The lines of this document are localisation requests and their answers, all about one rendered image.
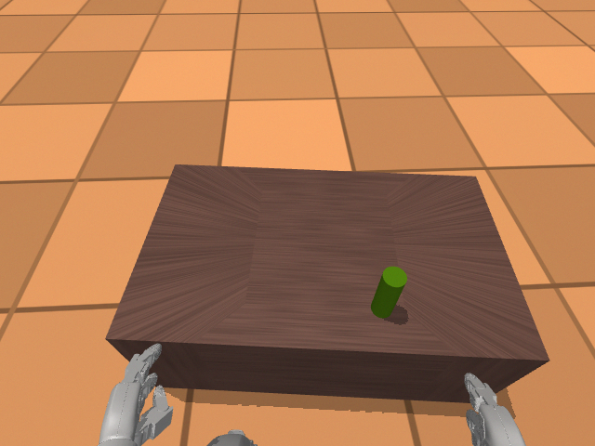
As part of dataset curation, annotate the right robot hand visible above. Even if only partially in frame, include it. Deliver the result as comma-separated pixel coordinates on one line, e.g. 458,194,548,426
464,373,526,446

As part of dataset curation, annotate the can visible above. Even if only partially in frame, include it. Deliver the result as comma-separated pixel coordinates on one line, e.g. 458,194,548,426
371,267,407,318

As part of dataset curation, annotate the left robot hand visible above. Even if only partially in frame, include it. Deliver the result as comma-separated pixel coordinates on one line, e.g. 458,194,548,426
99,343,173,446

